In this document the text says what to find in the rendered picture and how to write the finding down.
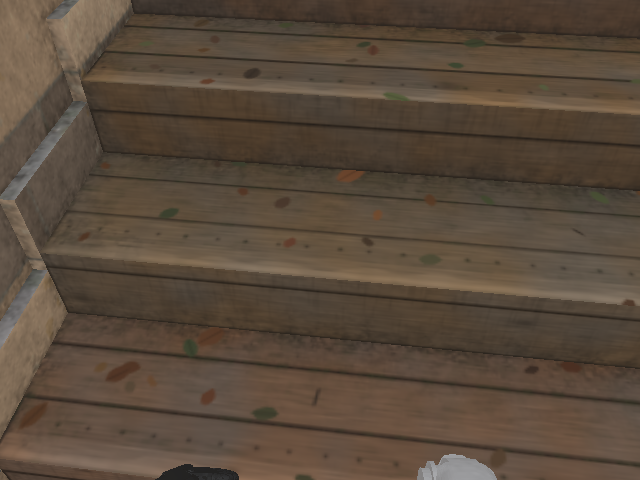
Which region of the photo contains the right robot thigh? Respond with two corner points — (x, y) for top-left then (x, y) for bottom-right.
(417, 458), (497, 480)

